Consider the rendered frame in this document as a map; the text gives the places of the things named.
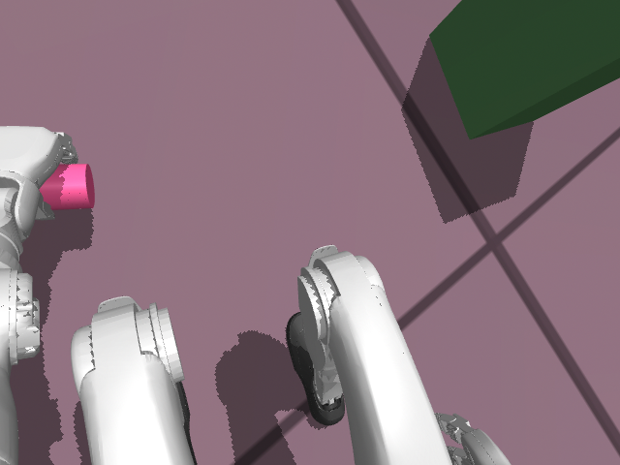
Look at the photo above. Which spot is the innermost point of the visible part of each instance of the left robot hand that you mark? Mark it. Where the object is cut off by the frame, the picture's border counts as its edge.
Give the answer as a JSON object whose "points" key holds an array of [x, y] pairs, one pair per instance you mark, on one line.
{"points": [[35, 153]]}

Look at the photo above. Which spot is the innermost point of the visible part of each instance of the left robot foot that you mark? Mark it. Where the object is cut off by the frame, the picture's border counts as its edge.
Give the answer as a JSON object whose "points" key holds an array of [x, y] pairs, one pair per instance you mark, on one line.
{"points": [[186, 414]]}

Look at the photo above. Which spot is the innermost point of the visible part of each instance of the right robot foot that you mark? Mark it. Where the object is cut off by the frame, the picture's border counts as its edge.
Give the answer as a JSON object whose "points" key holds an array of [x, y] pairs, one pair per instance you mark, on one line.
{"points": [[324, 414]]}

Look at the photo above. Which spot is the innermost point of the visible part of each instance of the right robot hand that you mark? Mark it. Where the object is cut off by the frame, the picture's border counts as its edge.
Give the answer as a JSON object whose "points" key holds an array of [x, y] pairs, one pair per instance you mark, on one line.
{"points": [[479, 449]]}

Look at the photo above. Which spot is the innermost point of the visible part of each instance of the left robot arm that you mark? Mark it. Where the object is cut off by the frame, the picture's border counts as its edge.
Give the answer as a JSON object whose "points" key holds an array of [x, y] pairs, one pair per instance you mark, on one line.
{"points": [[19, 310]]}

